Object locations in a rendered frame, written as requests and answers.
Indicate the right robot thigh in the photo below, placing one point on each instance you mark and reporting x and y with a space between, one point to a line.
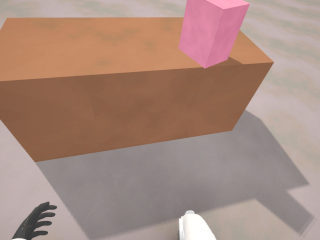
193 227

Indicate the right robot shin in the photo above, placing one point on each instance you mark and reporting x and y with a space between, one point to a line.
189 212

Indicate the robot left hand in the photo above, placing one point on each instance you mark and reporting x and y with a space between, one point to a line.
26 229

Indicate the pedestal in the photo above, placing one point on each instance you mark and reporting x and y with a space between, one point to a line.
72 86

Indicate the carton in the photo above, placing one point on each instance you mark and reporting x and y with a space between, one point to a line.
210 28

